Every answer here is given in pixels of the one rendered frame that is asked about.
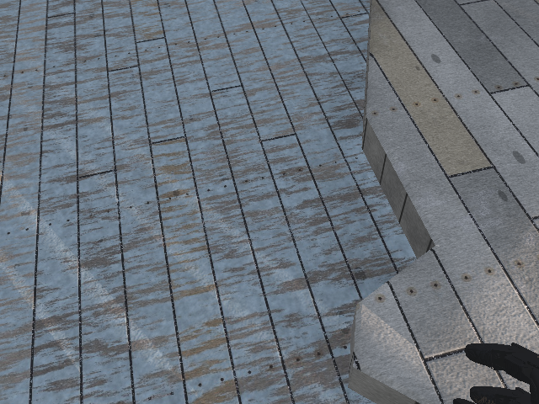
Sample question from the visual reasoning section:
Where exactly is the robot right hand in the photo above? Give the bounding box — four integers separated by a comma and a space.
453, 343, 539, 404

